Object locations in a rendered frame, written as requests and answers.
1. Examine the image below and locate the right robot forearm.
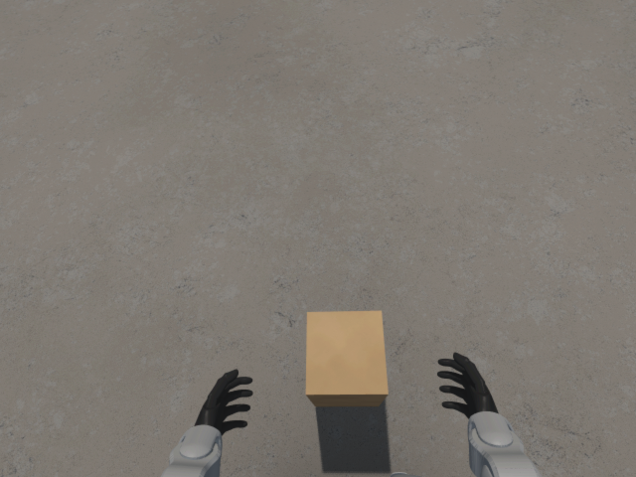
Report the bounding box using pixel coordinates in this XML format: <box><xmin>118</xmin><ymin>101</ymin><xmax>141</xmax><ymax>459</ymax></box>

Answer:
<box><xmin>468</xmin><ymin>411</ymin><xmax>543</xmax><ymax>477</ymax></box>

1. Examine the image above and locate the left robot hand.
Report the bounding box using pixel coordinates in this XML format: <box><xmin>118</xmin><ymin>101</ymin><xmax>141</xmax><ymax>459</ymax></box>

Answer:
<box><xmin>195</xmin><ymin>369</ymin><xmax>253</xmax><ymax>435</ymax></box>

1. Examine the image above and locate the carton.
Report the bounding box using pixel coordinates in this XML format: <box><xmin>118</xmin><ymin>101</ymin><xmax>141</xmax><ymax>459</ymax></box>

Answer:
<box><xmin>306</xmin><ymin>311</ymin><xmax>389</xmax><ymax>406</ymax></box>

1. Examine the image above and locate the right robot hand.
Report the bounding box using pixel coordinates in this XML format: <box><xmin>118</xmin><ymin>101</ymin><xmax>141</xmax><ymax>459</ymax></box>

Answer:
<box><xmin>437</xmin><ymin>353</ymin><xmax>498</xmax><ymax>419</ymax></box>

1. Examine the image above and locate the left robot forearm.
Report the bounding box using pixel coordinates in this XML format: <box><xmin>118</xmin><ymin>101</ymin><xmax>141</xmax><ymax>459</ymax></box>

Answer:
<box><xmin>160</xmin><ymin>425</ymin><xmax>223</xmax><ymax>477</ymax></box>

